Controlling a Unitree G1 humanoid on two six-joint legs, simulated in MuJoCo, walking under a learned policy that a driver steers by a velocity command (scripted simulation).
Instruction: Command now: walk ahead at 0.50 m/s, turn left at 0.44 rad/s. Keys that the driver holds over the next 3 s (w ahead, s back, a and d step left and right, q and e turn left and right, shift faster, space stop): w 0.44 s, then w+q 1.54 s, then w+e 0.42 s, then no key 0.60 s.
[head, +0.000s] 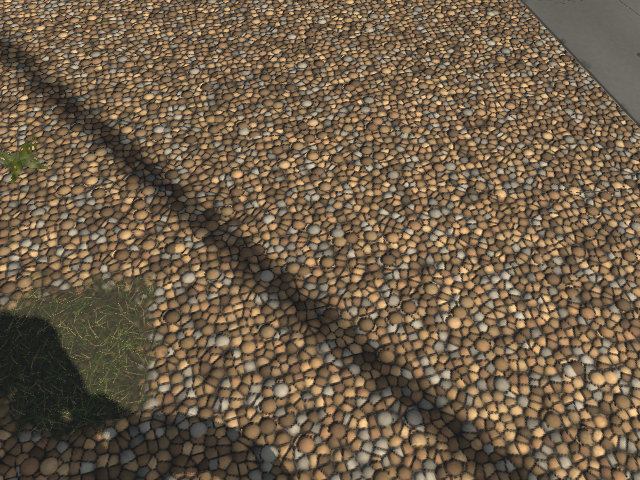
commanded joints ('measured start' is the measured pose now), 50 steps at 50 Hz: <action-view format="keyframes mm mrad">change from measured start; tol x32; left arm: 1 -24 66 16 -54 0 1 -2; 50 136 73 10 37 5 -22 9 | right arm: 1 40 -131 -30 -42 2 -26 -3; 16 215 -52 6 11 25 -46 -17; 36 -355 -20 42 -111 -30 -8 45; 50 -59 -119 -26 -4 7 -21 -11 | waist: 1 -2 80 -13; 16 127 -210 -362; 50 52 46 -71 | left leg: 1 41 258 -222 -153 289 112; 14 187 260 -133 244 872 5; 17 -408 22 -90 986 -296 -49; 18 -442 85 -92 988 -218 -47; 41 -75 47 171 165 -12 55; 44 503 491 -671 5 32 288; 50 29 293 -257 -97 365 166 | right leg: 1 -60 12 -28 -107 126 6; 14 430 184 -92 -530 106 -152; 17 864 -264 730 -726 -63 -349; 22 448 -90 238 -828 143 -264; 40 759 -111 -195 -538 989 -164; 42 489 -76 -231 -58 680 -121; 43 45 132 -224 329 -209 -62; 50 67 29 -2 102 -108 -21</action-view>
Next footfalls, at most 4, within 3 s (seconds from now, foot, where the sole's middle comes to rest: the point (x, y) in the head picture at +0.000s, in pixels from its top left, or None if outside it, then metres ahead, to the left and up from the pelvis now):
0.30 right None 0.35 -0.12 -0.78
0.82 left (267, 409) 0.61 0.10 -0.78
1.36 right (285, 275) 0.97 0.07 -0.78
1.88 left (151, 256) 1.02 0.41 -0.78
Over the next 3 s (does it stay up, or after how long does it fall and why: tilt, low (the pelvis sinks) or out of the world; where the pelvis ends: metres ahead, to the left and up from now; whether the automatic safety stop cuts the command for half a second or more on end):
stays up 1.26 0.63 0.00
